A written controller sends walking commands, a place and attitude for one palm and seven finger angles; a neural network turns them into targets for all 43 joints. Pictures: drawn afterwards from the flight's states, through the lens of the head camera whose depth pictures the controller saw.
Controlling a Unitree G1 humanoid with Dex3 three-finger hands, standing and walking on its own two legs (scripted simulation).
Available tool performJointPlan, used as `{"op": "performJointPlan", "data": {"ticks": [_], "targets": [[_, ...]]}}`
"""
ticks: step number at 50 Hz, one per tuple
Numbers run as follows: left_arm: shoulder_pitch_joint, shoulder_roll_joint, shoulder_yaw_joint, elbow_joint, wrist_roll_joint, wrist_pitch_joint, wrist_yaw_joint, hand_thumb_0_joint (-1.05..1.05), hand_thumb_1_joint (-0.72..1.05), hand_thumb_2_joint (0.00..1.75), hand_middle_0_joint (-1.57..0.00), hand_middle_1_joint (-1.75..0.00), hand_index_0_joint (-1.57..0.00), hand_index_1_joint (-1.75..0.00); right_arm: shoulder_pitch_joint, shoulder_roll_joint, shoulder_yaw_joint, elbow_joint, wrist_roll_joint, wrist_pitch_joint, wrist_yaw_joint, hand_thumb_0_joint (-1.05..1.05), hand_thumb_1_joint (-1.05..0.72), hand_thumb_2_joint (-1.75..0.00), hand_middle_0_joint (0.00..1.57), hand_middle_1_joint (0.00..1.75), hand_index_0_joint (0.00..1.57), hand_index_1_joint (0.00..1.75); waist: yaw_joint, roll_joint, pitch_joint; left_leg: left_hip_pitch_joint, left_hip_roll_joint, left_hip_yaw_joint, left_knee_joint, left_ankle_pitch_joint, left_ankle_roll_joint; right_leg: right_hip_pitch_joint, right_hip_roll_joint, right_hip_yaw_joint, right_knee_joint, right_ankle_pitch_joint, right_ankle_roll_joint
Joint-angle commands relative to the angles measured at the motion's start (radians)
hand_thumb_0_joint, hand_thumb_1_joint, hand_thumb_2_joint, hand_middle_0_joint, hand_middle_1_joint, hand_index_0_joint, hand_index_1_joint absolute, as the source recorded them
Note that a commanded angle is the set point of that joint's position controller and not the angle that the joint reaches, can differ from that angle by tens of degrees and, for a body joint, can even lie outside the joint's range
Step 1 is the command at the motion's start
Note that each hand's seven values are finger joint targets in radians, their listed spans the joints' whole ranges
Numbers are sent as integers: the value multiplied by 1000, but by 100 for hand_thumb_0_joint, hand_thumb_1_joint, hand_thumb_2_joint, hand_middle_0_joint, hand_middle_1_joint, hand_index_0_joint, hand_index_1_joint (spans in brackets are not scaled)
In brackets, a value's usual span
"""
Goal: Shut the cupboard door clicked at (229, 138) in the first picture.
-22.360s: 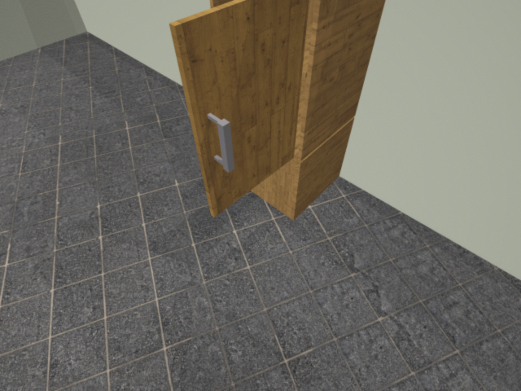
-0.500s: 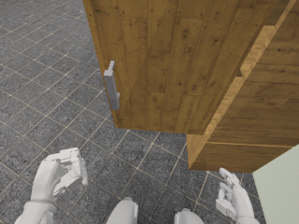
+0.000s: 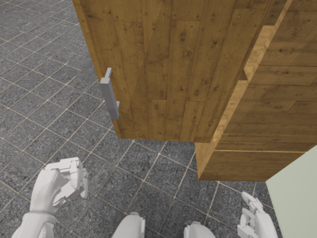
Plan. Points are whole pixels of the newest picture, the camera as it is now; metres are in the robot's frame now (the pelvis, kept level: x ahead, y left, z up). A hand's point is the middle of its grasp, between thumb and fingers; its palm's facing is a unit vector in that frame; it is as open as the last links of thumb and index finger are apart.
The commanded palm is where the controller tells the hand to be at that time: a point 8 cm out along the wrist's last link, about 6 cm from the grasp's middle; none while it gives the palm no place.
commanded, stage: raise the hand and make a fist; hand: left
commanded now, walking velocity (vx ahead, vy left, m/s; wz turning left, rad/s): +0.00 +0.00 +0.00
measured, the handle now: (112, 95) +0.48 +0.18 +0.06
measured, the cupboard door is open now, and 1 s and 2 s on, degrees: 88 88 87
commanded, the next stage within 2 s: bring the fist close to the handle in 0.10 s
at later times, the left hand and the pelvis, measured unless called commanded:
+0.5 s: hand (90, 167) +0.26 +0.18 +0.06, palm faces -0.05 -1.00 -0.02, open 3.1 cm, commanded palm +0.25 +0.23 +0.06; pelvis +0.00 +0.00 +0.00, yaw +0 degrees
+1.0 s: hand (108, 135) +0.35 +0.16 +0.06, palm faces -0.03 -1.00 -0.02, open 3.1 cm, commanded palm +0.33 +0.20 +0.06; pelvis +0.00 +0.01 +0.01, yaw -1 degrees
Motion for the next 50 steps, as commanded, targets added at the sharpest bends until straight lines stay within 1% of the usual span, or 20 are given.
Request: {"op": "performJointPlan", "data": {"ticks": [1,3,10,14,16,21,22,24,27,28,30,32,33,35,39,40,46,47,48,50], "targets": [[-43,118,76,-210,-22,-77,3,0,90,90,-130,-150,-130,-150,-58,-110,-49,-163,3,-54,-12,0,-90,-90,20,30,20,30,-3,-9,-201,119,-44,-6,-169,167,19,156,20,95,-204,146,-4],[-48,114,69,-199,-21,-72,2,0,90,90,-130,-150,-130,-150,-62,-111,-47,-161,4,-51,-11,0,-90,-90,20,30,20,30,-5,-20,-179,112,-43,-12,-176,156,19,150,22,91,-206,131,-6],[-55,117,71,-213,-24,-67,-4,0,90,90,-130,-150,-130,-150,-61,-108,-46,-164,6,-48,-13,0,-90,-90,20,30,20,30,-5,-8,-194,117,-42,-12,-171,160,20,151,22,91,-205,141,-4],[-209,112,45,-179,-15,-71,-2,0,90,90,-130,-150,-130,-150,-57,-116,-38,-143,6,-55,-18,0,-90,-90,20,30,20,30,-34,-8,-165,99,-38,-20,-157,126,21,102,24,92,-200,100,-5],[-253,110,39,-154,-13,-67,0,0,90,90,-130,-150,-130,-150,-54,-120,-37,-137,8,-61,-20,0,-90,-90,20,30,20,30,-37,-16,-175,104,-38,-23,-160,106,23,94,24,91,-206,75,-5],[-329,119,45,-114,-4,-29,5,0,90,90,-130,-150,-130,-150,-51,-123,-36,-127,9,-57,-19,0,-90,-90,20,30,20,30,-24,2,-245,139,-39,-19,-176,154,24,137,23,83,-197,146,-5],[-319,145,72,-87,-5,-18,9,0,90,90,-130,-150,-130,-150,-46,-127,-35,-126,7,-53,-19,0,-90,-90,20,30,20,30,-11,2,-251,133,-38,-21,-176,171,24,154,26,86,-194,163,-9],[-367,111,40,-92,3,-8,19,0,90,90,-130,-150,-130,-150,-52,-121,-34,-127,8,-48,-14,0,-90,-90,20,30,20,30,-17,20,-261,155,-39,-18,-189,185,23,158,21,77,-193,190,-5],[-369,122,58,-47,11,0,41,0,90,90,-130,-150,-130,-150,-40,-126,-36,-120,7,-38,-8,0,-90,-90,20,30,20,30,-11,-7,-259,173,-36,-24,-208,202,20,167,26,63,-192,214,-8],[-394,91,26,-50,17,-3,45,0,90,90,-130,-150,-130,-150,-49,-121,-34,-122,7,-36,-4,0,-90,-90,20,30,20,30,-17,6,-261,183,-37,-21,-212,201,20,160,23,60,-192,216,-6],[-431,77,11,-11,30,-7,62,0,90,90,-130,-150,-130,-150,-45,-123,-36,-113,6,-30,-1,0,-90,-90,20,30,20,30,-29,-13,-229,184,-35,-23,-221,177,20,133,23,55,-202,193,-3],[-477,97,27,19,40,-14,76,0,90,90,-130,-150,-130,-150,-37,-131,-37,-103,4,-23,0,0,-90,-90,20,30,20,30,-29,-27,-222,181,-32,-29,-226,167,19,130,26,52,-202,180,-8],[-503,70,-1,27,48,-18,80,0,90,90,-130,-150,-130,-150,-44,-128,-38,-105,3,-21,2,0,-90,-90,20,30,20,30,-34,-20,-232,186,-34,-25,-228,163,19,127,21,53,-201,178,-5],[-570,90,15,50,61,-30,96,0,90,90,-130,-150,-130,-150,-39,-130,-41,-91,3,-17,2,0,-90,-90,20,30,20,30,-38,-10,-240,196,-31,-25,-227,158,17,113,21,55,-200,174,-6],[-637,71,-1,81,70,-43,112,0,90,90,-130,-150,-130,-150,-32,-128,-42,-79,0,-7,8,0,-90,-90,20,30,20,30,-36,-5,-291,230,-32,-23,-232,200,16,138,19,53,-194,223,-7],[-634,79,9,93,75,-46,117,0,90,90,-130,-150,-130,-150,-32,-128,-45,-76,2,-3,9,0,-90,-90,20,30,20,30,-30,8,-294,242,-29,-22,-238,210,14,135,20,50,-194,231,-9],[-775,78,10,206,89,-51,134,0,90,90,-130,-150,-130,-150,-23,-130,-44,-52,-1,22,13,0,-90,-90,20,30,20,30,-48,-31,-282,224,-30,-13,-236,199,17,139,19,59,-206,237,-4],[-785,91,21,219,92,-53,137,0,90,90,-130,-150,-130,-150,-14,-135,-45,-52,-2,27,12,0,-90,-90,20,30,20,30,-41,-21,-293,233,-29,-17,-237,212,16,142,22,58,-201,246,-7],[-811,63,-5,220,94,-56,138,0,90,90,-130,-150,-130,-150,-17,-130,-44,-50,-2,28,15,0,-90,-90,20,30,20,30,-47,3,-305,247,-31,-13,-235,225,15,142,18,59,-198,265,-6],[-849,44,-27,236,98,-61,142,0,90,90,-130,-150,-130,-150,-8,-131,-47,-42,-2,30,19,0,-90,-90,20,30,20,30,-54,2,-320,275,-26,-18,-235,237,12,127,19,52,-198,273,-6]]}}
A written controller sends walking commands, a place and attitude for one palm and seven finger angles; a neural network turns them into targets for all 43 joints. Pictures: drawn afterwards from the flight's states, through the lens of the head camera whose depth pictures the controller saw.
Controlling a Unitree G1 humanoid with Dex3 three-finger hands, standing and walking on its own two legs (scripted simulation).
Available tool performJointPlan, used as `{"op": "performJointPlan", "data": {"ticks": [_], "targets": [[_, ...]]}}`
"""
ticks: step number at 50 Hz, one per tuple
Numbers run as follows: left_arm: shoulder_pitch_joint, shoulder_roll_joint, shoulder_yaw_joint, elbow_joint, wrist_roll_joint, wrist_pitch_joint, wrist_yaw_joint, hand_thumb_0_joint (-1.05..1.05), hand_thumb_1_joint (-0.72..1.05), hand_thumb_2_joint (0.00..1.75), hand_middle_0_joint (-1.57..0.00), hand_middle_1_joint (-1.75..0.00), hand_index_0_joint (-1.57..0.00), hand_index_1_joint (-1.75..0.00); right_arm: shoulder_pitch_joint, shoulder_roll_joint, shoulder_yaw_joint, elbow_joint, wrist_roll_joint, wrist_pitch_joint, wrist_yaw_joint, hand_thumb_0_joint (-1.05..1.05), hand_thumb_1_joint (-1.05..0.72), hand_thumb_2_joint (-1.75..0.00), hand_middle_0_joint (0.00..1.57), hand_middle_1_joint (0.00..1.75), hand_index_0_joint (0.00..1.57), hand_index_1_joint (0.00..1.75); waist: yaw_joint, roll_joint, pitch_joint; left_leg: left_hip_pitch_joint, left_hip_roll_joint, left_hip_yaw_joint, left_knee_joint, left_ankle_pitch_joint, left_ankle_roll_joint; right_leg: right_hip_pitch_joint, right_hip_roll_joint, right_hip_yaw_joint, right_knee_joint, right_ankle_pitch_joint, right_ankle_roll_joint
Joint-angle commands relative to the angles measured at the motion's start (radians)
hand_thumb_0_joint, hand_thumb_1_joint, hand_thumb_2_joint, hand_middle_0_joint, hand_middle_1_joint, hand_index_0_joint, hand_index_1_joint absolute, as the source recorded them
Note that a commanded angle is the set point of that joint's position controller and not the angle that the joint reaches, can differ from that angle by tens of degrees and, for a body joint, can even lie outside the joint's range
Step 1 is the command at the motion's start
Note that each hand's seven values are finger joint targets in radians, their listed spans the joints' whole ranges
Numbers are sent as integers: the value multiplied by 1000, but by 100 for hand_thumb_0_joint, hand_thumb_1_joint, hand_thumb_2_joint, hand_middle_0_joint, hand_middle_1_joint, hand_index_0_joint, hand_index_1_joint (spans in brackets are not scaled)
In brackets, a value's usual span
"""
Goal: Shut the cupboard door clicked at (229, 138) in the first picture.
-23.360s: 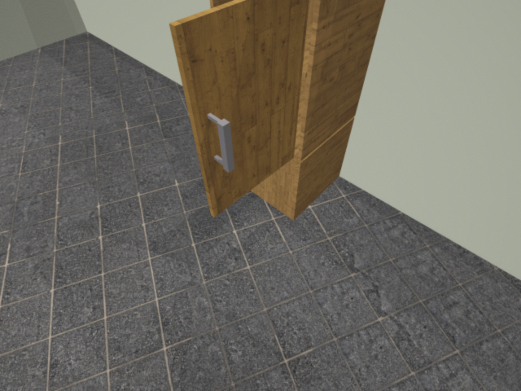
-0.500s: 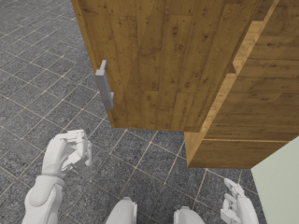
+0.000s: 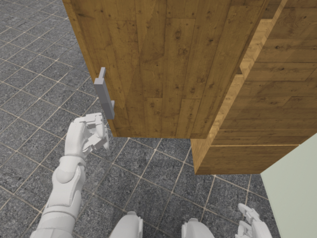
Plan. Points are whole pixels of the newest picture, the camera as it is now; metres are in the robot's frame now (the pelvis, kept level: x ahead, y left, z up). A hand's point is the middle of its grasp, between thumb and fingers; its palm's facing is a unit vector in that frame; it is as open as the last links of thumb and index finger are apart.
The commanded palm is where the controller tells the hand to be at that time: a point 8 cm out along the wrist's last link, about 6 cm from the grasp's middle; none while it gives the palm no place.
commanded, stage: bring the fist close to the handle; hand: left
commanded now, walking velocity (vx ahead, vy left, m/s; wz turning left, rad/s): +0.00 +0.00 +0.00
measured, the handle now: (107, 95) +0.48 +0.17 +0.05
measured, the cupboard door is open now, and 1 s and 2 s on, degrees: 88 87 71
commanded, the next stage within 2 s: push the door shut along its arc in 0.60 s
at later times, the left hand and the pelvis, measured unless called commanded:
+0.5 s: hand (116, 124) +0.38 +0.13 +0.05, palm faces -0.01 -1.00 -0.03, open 3.1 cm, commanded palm +0.36 +0.19 +0.05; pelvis +0.00 -0.01 +0.00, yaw -1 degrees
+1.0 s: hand (115, 114) +0.41 +0.14 +0.05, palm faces -0.07 -1.00 -0.04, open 3.1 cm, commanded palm +0.40 +0.19 +0.05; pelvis +0.00 -0.01 -0.01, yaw +0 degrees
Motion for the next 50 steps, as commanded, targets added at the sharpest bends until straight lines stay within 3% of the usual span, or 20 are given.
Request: {"op": "performJointPlan", "data": {"ticks": [1,5,7,10,12,14,20,24,28,33,35,38,43,44,45,47,49,50], "targets": [[-313,87,24,-161,-4,-78,14,0,90,90,-130,-150,-130,-150,10,-138,-61,-114,2,-34,-9,0,-90,-90,20,30,20,30,-25,-8,-326,262,-17,-45,-179,213,-1,127,25,24,-153,248,-18],[-416,94,34,-67,9,-80,30,0,90,90,-130,-150,-130,-150,20,-138,-59,-96,0,-21,-7,0,-90,-90,20,30,20,30,-36,-29,-308,220,-22,-37,-172,180,3,127,21,36,-162,230,-13],[-444,154,95,-23,12,-87,40,0,90,90,-130,-150,-130,-150,27,-144,-58,-91,-3,-12,-10,0,-90,-90,20,30,20,30,-23,-30,-315,198,-24,-35,-170,180,4,143,24,45,-160,232,-15],[-543,128,75,20,21,-107,42,0,90,90,-130,-150,-130,-150,33,-135,-58,-81,-4,-6,-7,0,-90,-90,20,30,20,30,-38,-22,-342,204,-25,-30,-160,196,5,142,21,48,-152,259,-12],[-515,157,105,31,23,-118,41,0,90,90,-130,-150,-130,-150,44,-142,-65,-83,-7,-2,-4,0,-90,-90,20,30,20,30,-22,-8,-394,227,-24,-27,-156,234,4,163,25,50,-143,296,-15],[-464,119,79,17,19,-122,32,0,90,90,-130,-150,-130,-150,48,-136,-68,-91,-5,2,6,0,-90,-90,20,30,20,30,-12,7,-432,261,-21,-22,-160,287,0,180,24,45,-137,350,-15],[-416,123,85,16,11,-116,25,0,90,90,-130,-150,-130,-150,58,-135,-72,-95,0,26,11,0,-90,-90,20,30,20,30,-20,-66,-362,204,-23,-7,-173,268,9,220,22,55,-162,368,-6],[-473,130,88,14,14,-139,36,0,90,90,-130,-150,-130,-150,48,-130,-70,-85,-1,28,3,0,-90,-90,20,30,20,30,-33,-59,-333,186,-28,-3,-169,206,13,201,18,69,-179,303,-2],[-522,139,84,12,21,-170,34,0,90,90,-130,-150,-130,-150,42,-131,-69,-72,-3,21,-3,0,-90,-90,20,30,20,30,-37,-31,-351,194,-30,-5,-164,186,13,193,16,75,-178,279,-4],[-525,162,105,76,12,-159,11,0,90,90,-130,-150,-130,-150,40,-134,-66,-68,1,22,-7,0,-90,-90,20,30,20,30,-31,-28,-349,179,-31,-5,-162,183,13,199,15,83,-181,278,-5],[-511,168,121,87,1,-152,3,0,90,90,-130,-150,-130,-150,38,-133,-67,-72,2,23,-8,0,-90,-90,20,30,20,30,-25,-58,-357,165,-32,-1,-161,174,14,216,14,90,-188,266,-1],[-555,167,96,76,5,-152,-21,0,90,90,-130,-150,-130,-150,43,-137,-66,-70,4,23,-9,0,-90,-90,20,30,20,30,-42,-24,-372,191,-28,-6,-155,211,14,204,15,81,-171,319,-4],[-718,186,93,183,8,-149,-50,0,90,90,-130,-150,-130,-150,55,-144,-63,-45,7,20,-16,0,-90,-90,20,30,20,30,-78,-29,-317,165,-27,-18,-141,141,15,130,16,81,-178,230,-4],[-745,210,113,206,7,-150,-55,0,90,90,-130,-150,-130,-150,59,-147,-63,-41,7,21,-19,0,-90,-90,20,30,20,30,-79,-53,-327,153,-26,-21,-135,137,17,134,17,85,-176,223,-2],[-770,207,107,212,6,-153,-63,0,90,90,-130,-150,-130,-150,57,-145,-62,-42,7,19,-19,0,-90,-90,20,30,20,30,-76,-22,-348,155,-30,-20,-130,142,17,137,15,91,-171,228,-4],[-781,254,146,237,4,-152,-77,0,90,90,-130,-150,-130,-150,73,-155,-64,-40,4,18,-17,0,-90,-90,20,30,20,30,-62,7,-400,180,-29,-26,-121,185,15,143,20,83,-148,268,-12],[-770,236,134,261,2,-150,-98,0,90,90,-130,-150,-130,-150,81,-151,-64,-44,6,21,-12,0,-90,-90,20,30,20,30,-59,0,-431,190,-27,-27,-118,227,12,152,20,77,-134,314,-12],[-804,219,116,257,0,-149,-107,0,90,90,-130,-150,-130,-150,84,-150,-64,-42,8,22,-9,0,-90,-90,20,30,20,30,-69,21,-429,203,-26,-30,-118,237,12,135,20,71,-133,321,-12]]}}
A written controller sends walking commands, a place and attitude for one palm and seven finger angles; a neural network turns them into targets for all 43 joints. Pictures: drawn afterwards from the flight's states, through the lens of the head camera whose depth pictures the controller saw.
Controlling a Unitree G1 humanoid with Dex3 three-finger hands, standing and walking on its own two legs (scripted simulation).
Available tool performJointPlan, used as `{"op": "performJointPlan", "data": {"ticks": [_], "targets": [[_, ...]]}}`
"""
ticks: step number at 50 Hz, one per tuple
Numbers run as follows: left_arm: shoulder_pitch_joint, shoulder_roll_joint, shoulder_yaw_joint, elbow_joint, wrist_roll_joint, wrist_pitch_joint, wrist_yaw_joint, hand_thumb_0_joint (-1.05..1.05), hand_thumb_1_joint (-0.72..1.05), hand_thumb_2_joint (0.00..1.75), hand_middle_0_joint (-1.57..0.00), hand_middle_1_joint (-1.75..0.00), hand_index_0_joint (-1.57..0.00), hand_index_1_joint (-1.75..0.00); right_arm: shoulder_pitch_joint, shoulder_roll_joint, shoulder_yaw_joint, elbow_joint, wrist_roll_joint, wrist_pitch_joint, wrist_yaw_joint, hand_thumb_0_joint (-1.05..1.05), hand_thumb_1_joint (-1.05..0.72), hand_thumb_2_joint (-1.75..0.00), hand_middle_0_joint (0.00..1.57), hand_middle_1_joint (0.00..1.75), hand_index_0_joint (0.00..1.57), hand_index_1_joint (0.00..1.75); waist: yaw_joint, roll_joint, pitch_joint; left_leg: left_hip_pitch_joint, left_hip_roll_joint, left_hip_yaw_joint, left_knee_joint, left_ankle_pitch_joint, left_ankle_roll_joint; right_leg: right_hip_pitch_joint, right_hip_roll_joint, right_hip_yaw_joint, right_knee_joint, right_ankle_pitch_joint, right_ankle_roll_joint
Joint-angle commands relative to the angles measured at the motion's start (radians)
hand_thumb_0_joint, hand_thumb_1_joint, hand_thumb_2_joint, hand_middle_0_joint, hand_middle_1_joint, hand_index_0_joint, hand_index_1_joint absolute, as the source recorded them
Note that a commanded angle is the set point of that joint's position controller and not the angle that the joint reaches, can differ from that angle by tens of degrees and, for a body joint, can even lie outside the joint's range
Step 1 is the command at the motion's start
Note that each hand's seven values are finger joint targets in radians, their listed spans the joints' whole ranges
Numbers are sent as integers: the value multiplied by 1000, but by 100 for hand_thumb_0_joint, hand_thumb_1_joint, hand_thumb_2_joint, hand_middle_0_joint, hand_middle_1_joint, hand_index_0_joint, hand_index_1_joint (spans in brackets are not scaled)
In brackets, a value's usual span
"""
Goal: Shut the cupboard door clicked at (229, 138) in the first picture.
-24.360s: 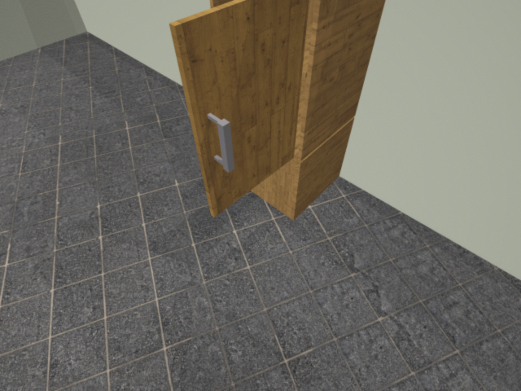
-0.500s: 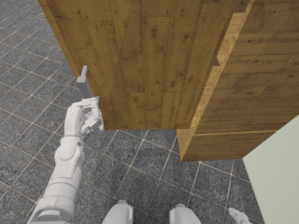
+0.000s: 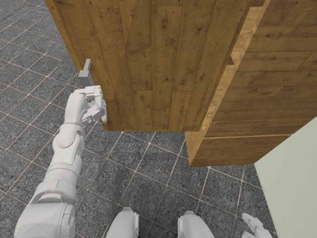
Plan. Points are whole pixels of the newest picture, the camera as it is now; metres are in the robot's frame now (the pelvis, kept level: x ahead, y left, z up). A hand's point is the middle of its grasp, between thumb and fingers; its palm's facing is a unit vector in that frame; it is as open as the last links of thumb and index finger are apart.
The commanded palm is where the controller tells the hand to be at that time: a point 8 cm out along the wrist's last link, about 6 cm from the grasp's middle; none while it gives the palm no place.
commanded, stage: push the door shut along its arc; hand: left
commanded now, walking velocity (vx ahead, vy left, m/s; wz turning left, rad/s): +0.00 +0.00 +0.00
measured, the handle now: (94, 88) +0.49 +0.19 +0.05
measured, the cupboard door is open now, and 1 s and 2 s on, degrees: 87 71 59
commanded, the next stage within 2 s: pull the fist back off the door in 1.58 s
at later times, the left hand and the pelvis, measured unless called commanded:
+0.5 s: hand (105, 94) +0.47 +0.15 +0.06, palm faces -0.20 -0.98 -0.05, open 3.2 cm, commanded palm +0.47 +0.18 +0.06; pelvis -0.02 +0.01 -0.02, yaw +0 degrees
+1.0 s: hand (129, 73) +0.54 +0.09 +0.06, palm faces -0.33 -0.94 -0.04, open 3.1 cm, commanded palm +0.55 +0.13 +0.06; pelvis -0.01 +0.02 -0.03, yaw -3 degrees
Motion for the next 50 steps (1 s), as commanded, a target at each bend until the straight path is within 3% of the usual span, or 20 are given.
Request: {"op": "performJointPlan", "data": {"ticks": [1,4,6,8,14,15,16,17,18,20,23,26,27,28,32,34,37,41,45,50], "targets": [[-439,169,36,-186,-27,-69,-29,0,90,90,-130,-150,-130,-150,88,-142,-58,-85,5,-26,-7,0,-90,-90,20,30,20,30,-40,7,-427,262,-32,-26,-125,217,30,189,14,76,-162,307,8],[-517,147,4,-150,-22,-65,-44,0,90,90,-130,-150,-130,-150,103,-146,-59,-77,7,-24,-6,0,-90,-90,20,30,20,30,-65,13,-408,265,-30,-35,-123,195,31,140,16,68,-161,273,8],[-560,179,22,-115,-18,-64,-46,0,90,90,-130,-150,-130,-150,114,-155,-59,-68,6,-22,-7,0,-90,-90,20,30,20,30,-74,-16,-394,244,-29,-40,-123,161,35,129,18,69,-169,231,8],[-605,194,26,-102,-13,-67,-58,0,90,90,-130,-150,-130,-150,123,-160,-59,-60,5,-23,-8,0,-90,-90,20,30,20,30,-76,11,-424,261,-29,-49,-119,162,34,108,19,65,-160,218,4],[-739,160,-35,-15,2,-60,-84,0,90,90,-130,-150,-130,-150,149,-170,-57,-36,4,-29,-3,0,-90,-90,20,30,20,30,-118,63,-397,294,-24,-77,-120,110,32,-17,25,48,-159,134,-3],[-773,183,-23,-9,3,-59,-83,0,90,90,-130,-150,-130,-150,156,-177,-59,-29,3,-31,-4,0,-90,-90,20,30,20,30,-131,43,-398,282,-22,-80,-118,88,35,-24,26,49,-162,118,-1],[-774,211,-2,22,6,-53,-84,0,90,90,-130,-150,-130,-150,159,-181,-58,-28,3,-32,-6,0,-90,-90,20,30,20,30,-129,32,-394,254,-24,-76,-112,74,37,-16,26,55,-163,107,-2],[-813,217,-4,14,5,-54,-90,0,90,90,-130,-150,-130,-150,170,-185,-55,-24,-1,-35,-7,0,-90,-90,20,30,20,30,-138,49,-416,269,-25,-83,-109,89,39,-26,28,49,-152,115,-4],[-820,215,-6,17,7,-54,-97,0,90,90,-130,-150,-130,-150,172,-183,-55,-26,-1,-38,-5,0,-90,-90,20,30,20,30,-129,87,-447,287,-25,-85,-107,102,35,-33,26,49,-145,118,-7],[-828,202,-19,37,6,-47,-110,0,90,90,-130,-150,-130,-150,183,-184,-57,-22,-2,-40,-1,0,-90,-90,20,30,20,30,-140,76,-458,302,-22,-89,-101,116,35,-48,28,46,-146,125,-6],[-882,201,-30,50,8,-42,-122,0,90,90,-130,-150,-130,-150,195,-191,-55,-16,-5,-44,2,0,-90,-90,20,30,20,30,-151,118,-456,326,-17,-107,-101,115,30,-105,30,35,-130,117,-11],[-926,235,-6,76,14,-28,-115,0,90,90,-130,-150,-130,-150,211,-198,-54,-11,-7,-44,4,0,-90,-90,20,30,20,30,-166,85,-439,290,-17,-108,-95,88,35,-108,32,37,-132,100,-8],[-939,247,-1,71,19,-30,-115,0,90,90,-130,-150,-130,-150,218,-202,-53,-15,-10,-46,4,0,-90,-90,20,30,20,30,-161,111,-468,304,-18,-114,-90,101,34,-119,33,34,-119,103,-12],[-962,237,-12,86,26,-26,-114,0,90,90,-130,-150,-130,-150,220,-201,-54,-9,-11,-45,5,0,-90,-90,20,30,20,30,-177,107,-464,315,-13,-120,-91,99,33,-142,32,30,-118,103,-10],[-1009,253,-8,102,41,-14,-116,0,90,90,-130,-150,-130,-150,245,-204,-52,-7,-17,-45,9,0,-90,-90,20,30,20,30,-185,126,-486,321,-12,-125,-73,126,33,-159,36,29,-106,115,-12],[-1034,241,-26,133,47,1,-123,0,90,90,-130,-150,-130,-150,247,-205,-49,0,-17,-44,10,0,-90,-90,20,30,20,30,-204,128,-466,307,-8,-125,-66,107,34,-187,36,28,-108,104,-9],[-1063,289,11,135,47,14,-129,0,90,90,-130,-150,-130,-150,267,-208,-47,-4,-20,-43,12,0,-90,-90,20,30,20,30,-202,134,-508,313,-9,-126,-50,156,36,-169,41,26,-96,128,-13],[-1104,332,36,190,62,46,-131,0,90,90,-130,-150,-130,-150,278,-207,-38,-2,-19,-37,13,0,-90,-90,20,30,20,30,-222,120,-476,244,-4,-116,-26,143,41,-179,44,30,-91,120,-8],[-1113,420,104,177,77,49,-132,0,90,90,-130,-150,-130,-150,297,-206,-35,-16,-27,-33,17,0,-90,-90,20,30,20,30,-202,158,-559,240,-4,-105,3,222,43,-137,49,39,-71,166,-10],[-1091,437,115,202,97,84,-146,0,90,90,-130,-150,-130,-150,315,-201,-33,-25,-29,-16,25,0,-90,-90,20,30,20,30,-205,158,-561,213,1,-94,23,276,44,-122,55,38,-60,218,-5]]}}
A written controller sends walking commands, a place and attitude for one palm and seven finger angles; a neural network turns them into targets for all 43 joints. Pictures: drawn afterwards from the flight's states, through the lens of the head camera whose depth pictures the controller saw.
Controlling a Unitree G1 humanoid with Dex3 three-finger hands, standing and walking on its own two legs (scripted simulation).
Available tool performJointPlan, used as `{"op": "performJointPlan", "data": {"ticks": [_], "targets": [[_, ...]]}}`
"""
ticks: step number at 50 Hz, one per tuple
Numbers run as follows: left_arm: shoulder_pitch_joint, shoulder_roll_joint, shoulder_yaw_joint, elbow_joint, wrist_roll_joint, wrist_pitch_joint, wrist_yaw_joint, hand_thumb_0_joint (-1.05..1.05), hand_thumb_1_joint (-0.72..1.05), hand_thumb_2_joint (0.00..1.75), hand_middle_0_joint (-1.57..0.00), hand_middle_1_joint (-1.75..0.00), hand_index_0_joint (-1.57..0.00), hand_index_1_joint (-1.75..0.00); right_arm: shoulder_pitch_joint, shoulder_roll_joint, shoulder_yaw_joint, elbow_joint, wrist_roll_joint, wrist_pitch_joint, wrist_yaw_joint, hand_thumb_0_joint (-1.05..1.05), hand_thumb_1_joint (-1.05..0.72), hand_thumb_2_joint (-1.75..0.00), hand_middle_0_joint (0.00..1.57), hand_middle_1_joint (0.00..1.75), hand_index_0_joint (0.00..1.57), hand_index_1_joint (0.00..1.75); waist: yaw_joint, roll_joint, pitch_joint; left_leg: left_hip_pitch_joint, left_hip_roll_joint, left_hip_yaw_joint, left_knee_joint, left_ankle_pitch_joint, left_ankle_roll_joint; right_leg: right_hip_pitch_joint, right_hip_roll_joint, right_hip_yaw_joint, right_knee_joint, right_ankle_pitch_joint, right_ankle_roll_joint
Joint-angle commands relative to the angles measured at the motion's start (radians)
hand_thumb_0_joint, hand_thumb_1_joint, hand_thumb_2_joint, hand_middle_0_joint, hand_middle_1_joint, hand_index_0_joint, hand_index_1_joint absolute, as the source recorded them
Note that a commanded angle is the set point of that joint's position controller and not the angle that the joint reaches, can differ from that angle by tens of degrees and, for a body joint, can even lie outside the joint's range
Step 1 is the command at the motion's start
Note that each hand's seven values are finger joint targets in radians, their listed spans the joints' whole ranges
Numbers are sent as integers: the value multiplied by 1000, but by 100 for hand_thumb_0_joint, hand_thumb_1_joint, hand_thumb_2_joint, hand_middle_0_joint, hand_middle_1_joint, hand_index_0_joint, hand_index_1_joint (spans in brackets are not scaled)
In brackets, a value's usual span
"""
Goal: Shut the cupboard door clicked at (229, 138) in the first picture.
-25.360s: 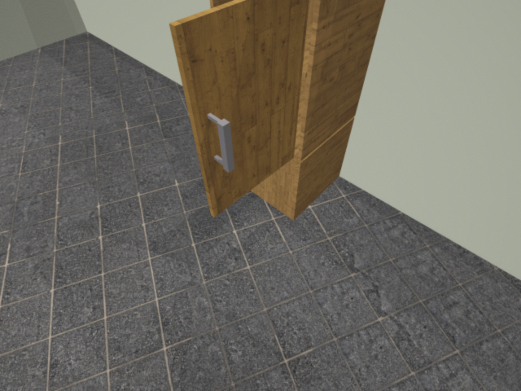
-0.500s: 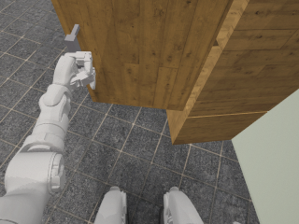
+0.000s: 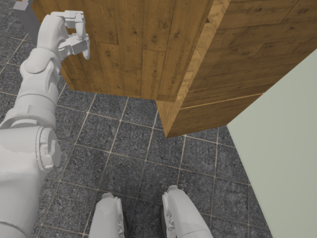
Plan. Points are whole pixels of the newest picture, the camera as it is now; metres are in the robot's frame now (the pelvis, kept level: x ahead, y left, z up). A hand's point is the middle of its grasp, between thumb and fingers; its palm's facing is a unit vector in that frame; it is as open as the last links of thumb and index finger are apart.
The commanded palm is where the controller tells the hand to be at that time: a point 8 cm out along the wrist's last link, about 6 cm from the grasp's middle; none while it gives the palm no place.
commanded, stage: push the door shut along its arc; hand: left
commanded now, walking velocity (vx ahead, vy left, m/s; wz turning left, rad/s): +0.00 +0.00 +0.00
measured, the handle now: (43, 31) +0.59 +0.20 +0.09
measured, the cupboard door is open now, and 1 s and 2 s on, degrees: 71 59 59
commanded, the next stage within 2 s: pull the fist back off the door in 0.58 s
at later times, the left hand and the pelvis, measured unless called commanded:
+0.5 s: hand (91, 31) +0.58 +0.09 +0.09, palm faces -0.36 -0.93 -0.04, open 3.1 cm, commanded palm +0.61 +0.10 +0.09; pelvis +0.00 -0.01 -0.01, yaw +0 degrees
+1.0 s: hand (101, 26) +0.61 +0.07 +0.08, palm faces +0.08 -1.00 -0.06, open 3.0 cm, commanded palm +0.57 +0.09 +0.09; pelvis +0.01 +0.00 -0.01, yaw -1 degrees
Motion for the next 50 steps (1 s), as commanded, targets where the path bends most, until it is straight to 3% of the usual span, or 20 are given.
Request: {"op": "performJointPlan", "data": {"ticks": [1,4,6,9,13,17,19,24,29,32,34,35,36,37,39,41,43,44,47,50], "targets": [[-487,226,56,-184,-4,-29,-6,0,90,90,-130,-150,-130,-150,198,-186,-66,-46,0,2,-12,0,-90,-90,20,30,20,30,-31,96,-560,481,-24,-86,-126,298,19,167,33,38,-165,215,-23],[-518,258,72,-201,-1,-21,-13,0,90,90,-130,-150,-130,-150,205,-185,-65,-50,0,7,-17,0,-90,-90,20,30,20,30,-36,99,-576,454,-27,-75,-113,302,24,192,34,48,-164,237,-19],[-556,237,48,-193,2,-9,-22,0,90,90,-130,-150,-130,-150,212,-183,-68,-41,0,7,-20,0,-90,-90,20,30,20,30,-60,73,-560,437,-26,-72,-104,292,29,188,36,50,-172,238,-14],[-593,230,29,-180,0,0,-38,0,90,90,-130,-150,-130,-150,221,-186,-66,-26,0,4,-26,0,-90,-90,20,30,20,30,-72,102,-555,459,-25,-76,-97,297,28,150,35,46,-174,230,-18],[-670,170,-24,-210,-6,5,-56,0,90,90,-130,-150,-130,-150,231,-185,-72,-6,-5,-7,-31,0,-90,-90,20,30,20,30,-91,161,-600,542,-23,-90,-85,347,26,92,37,35,-164,248,-21],[-726,136,-53,-177,-10,26,-65,0,90,90,-130,-150,-130,-150,232,-185,-68,13,-10,-17,-37,0,-90,-90,20,30,20,30,-118,159,-567,528,-26,-90,-72,337,31,59,40,31,-166,236,-24],[-747,174,-33,-167,-8,34,-68,0,90,90,-130,-150,-130,-150,232,-190,-66,20,-11,-21,-41,0,-90,-90,20,30,20,30,-119,152,-583,507,-26,-87,-63,327,32,74,40,32,-164,233,-23],[-795,163,-54,-153,1,49,-78,0,90,90,-130,-150,-130,-150,224,-193,-62,32,-17,-33,-46,0,-90,-90,20,30,20,30,-130,204,-589,514,-26,-89,-46,335,31,37,43,24,-148,229,-28],[-841,170,-57,-146,8,65,-83,0,90,90,-130,-150,-130,-150,224,-198,-60,41,-19,-45,-49,0,-90,-90,20,30,20,30,-150,201,-594,508,-22,-93,-33,318,35,10,47,18,-140,213,-27],[-878,164,-66,-156,10,72,-89,0,90,90,-130,-150,-130,-150,223,-196,-59,48,-21,-56,-50,0,-90,-90,20,30,20,30,-155,238,-613,518,-24,-96,-28,328,34,-4,48,14,-128,216,-30],[-872,151,-76,-126,15,85,-92,0,90,90,-130,-150,-130,-150,220,-198,-57,53,-20,-58,-52,0,-90,-90,20,30,20,30,-164,218,-591,512,-22,-97,-25,305,34,-26,50,8,-132,197,-28],[-857,207,129,-138,-47,104,105,0,90,90,-130,-150,-130,-150,281,-176,-40,7,-37,-55,-41,0,-90,-90,20,30,20,30,-119,211,-583,434,-4,-112,-51,252,25,4,41,17,-141,173,-22],[-800,170,101,-84,-13,119,203,0,90,90,-130,-150,-130,-150,267,-172,-37,7,-45,-50,-25,0,-90,-90,20,30,20,30,-121,193,-562,397,-4,-113,-62,215,20,5,38,18,-136,143,-17],[-807,140,124,-91,-9,114,287,0,90,90,-130,-150,-130,-150,288,-167,-43,12,-61,-46,-9,0,-90,-90,20,30,20,30,-129,164,-562,403,-5,-125,-71,212,19,-1,38,8,-131,140,-9],[-808,107,135,-170,43,76,443,0,90,90,-130,-150,-130,-150,300,-159,-57,-2,-90,-36,25,0,-90,-90,20,30,20,30,-104,211,-623,439,-9,-121,-71,254,8,8,31,8,-122,163,-5],[-780,95,113,-209,144,12,580,0,90,90,-130,-150,-130,-150,307,-150,-66,-1,-114,-25,61,0,-90,-90,20,30,20,30,-98,223,-661,468,-10,-115,-65,296,1,11,31,6,-114,186,-2],[-766,92,65,-215,222,-35,611,0,90,90,-130,-150,-130,-150,316,-156,-80,2,-119,-5,87,0,-90,-90,20,30,20,30,-105,236,-675,506,-13,-112,-79,318,-4,24,32,4,-123,199,-3],[-741,80,45,-214,233,-46,599,0,90,90,-130,-150,-130,-150,315,-157,-85,-3,-115,6,94,0,-90,-90,20,30,20,30,-102,216,-684,506,-16,-105,-90,302,-3,60,32,6,-135,199,-6],[-705,106,64,-216,194,-48,536,0,90,90,-130,-150,-130,-150,314,-163,-87,-13,-96,36,90,0,-90,-90,20,30,20,30,-88,189,-692,512,-23,-97,-133,287,0,159,35,15,-169,225,-10],[-642,58,68,-234,128,-48,504,0,90,90,-130,-150,-130,-150,299,-155,-86,-24,-81,47,81,0,-90,-90,20,30,20,30,-71,142,-656,521,-25,-86,-169,269,0,206,38,16,-205,225,-5]]}}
